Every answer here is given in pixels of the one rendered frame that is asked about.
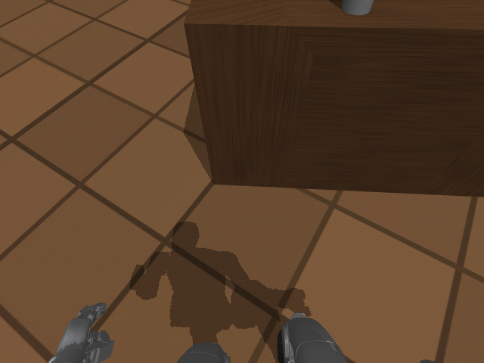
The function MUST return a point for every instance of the bottle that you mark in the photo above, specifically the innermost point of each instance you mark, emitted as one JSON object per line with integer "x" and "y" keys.
{"x": 357, "y": 7}

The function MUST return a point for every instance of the left robot arm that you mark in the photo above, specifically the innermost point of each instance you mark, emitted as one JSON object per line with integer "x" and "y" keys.
{"x": 71, "y": 355}

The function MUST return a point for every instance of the left robot hand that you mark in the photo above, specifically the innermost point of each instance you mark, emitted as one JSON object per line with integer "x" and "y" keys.
{"x": 97, "y": 346}

